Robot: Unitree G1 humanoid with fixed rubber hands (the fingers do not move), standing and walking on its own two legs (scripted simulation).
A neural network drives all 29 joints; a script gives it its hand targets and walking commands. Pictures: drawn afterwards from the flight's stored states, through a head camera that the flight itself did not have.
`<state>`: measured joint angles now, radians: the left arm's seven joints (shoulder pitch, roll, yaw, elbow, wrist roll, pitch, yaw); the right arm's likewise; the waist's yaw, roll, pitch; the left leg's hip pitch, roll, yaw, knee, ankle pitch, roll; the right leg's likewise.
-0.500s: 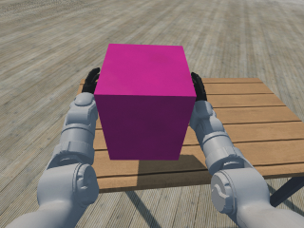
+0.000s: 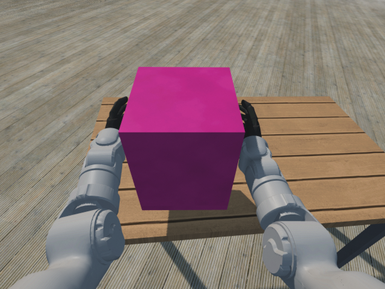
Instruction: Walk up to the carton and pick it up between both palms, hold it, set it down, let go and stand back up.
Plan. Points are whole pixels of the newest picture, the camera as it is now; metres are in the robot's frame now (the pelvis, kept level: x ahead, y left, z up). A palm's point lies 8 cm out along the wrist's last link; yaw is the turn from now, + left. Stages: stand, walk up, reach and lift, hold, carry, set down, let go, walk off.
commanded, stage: set down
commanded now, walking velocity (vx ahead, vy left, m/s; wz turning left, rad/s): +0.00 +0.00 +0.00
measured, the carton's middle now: (184, 141) +0.41 +0.02 +0.12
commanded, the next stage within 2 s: none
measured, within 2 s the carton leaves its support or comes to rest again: neither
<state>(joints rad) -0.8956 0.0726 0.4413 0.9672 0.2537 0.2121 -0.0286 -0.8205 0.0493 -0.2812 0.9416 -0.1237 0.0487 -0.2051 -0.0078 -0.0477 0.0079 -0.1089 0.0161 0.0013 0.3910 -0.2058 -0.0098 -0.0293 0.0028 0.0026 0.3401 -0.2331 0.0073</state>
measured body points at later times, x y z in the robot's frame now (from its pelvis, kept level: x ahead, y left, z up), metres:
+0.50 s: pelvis +0.01 +0.00 +0.00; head +0.03 +0.02 +0.45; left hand +0.45 +0.17 +0.09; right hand +0.43 -0.13 +0.11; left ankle +0.01 +0.12 -0.75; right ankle -0.03 -0.12 -0.75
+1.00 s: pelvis +0.01 +0.00 +0.00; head +0.06 +0.03 +0.45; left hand +0.45 +0.16 +0.06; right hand +0.43 -0.13 +0.07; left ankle +0.01 +0.12 -0.75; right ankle -0.03 -0.12 -0.75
